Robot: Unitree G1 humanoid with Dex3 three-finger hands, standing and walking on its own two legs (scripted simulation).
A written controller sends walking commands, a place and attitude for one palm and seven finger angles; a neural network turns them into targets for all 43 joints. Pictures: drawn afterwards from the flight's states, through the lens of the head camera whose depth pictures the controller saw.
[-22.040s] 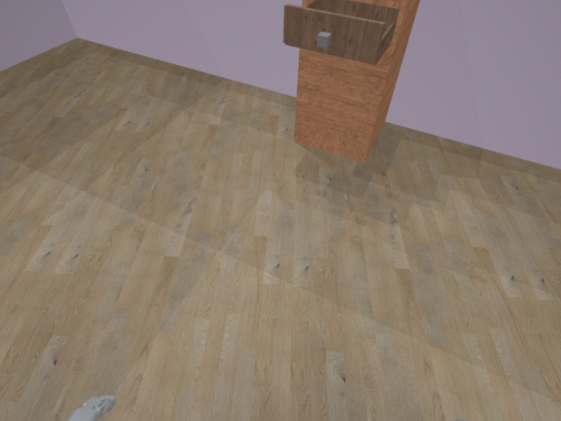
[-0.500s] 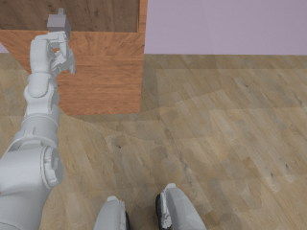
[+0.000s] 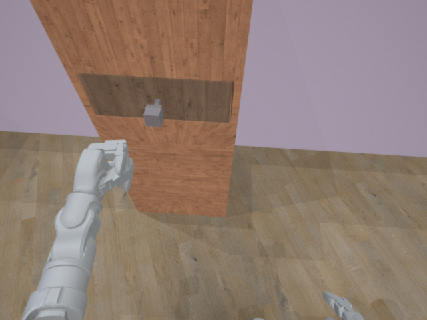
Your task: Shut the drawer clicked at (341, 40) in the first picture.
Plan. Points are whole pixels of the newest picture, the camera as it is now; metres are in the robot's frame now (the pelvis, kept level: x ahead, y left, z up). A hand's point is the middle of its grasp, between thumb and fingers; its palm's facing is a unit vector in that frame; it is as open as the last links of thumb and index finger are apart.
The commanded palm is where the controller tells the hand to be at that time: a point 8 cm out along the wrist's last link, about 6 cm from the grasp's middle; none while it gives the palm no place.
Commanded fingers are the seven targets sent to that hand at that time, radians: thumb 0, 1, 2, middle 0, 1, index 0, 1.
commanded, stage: draw the hand back to the body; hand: left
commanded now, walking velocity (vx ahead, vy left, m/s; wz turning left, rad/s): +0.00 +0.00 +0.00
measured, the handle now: (155, 110) +0.61 +0.16 +0.00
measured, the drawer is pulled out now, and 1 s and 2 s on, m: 0.00 0.00 0.00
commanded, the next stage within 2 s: step back with the hand held close in 0.90 s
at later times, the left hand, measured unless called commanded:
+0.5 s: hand (46, 222) +0.23 +0.22 +0.16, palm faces +0.31 -0.91 -0.29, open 3.3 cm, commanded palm +0.18 +0.26 +0.18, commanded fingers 0.00 0.90 0.90 -1.40 -1.60 -1.40 -1.60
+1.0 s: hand out of the picture +0.17 +0.24 +0.19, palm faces +0.44 -0.82 -0.37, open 3.3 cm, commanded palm +0.12 +0.27 +0.21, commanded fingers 0.00 0.90 0.90 -1.40 -1.60 -1.40 -1.60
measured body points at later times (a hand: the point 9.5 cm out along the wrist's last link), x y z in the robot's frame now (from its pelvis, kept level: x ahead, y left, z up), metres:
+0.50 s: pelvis +0.00 +0.00 +0.04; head -0.01 -0.02 +0.49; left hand +0.21 +0.27 +0.18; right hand +0.19 -0.21 -0.05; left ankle -0.04 +0.09 -0.70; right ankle +0.00 -0.12 -0.70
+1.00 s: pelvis -0.01 -0.01 +0.04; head -0.03 -0.03 +0.49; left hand +0.14 +0.28 +0.21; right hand +0.18 -0.22 -0.04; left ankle -0.04 +0.09 -0.70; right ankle +0.00 -0.12 -0.70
